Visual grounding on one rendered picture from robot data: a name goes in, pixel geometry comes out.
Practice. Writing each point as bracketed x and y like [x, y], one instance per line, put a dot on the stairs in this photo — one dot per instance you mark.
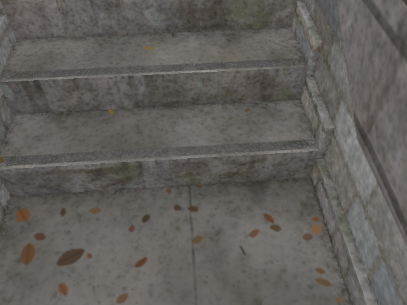
[131, 94]

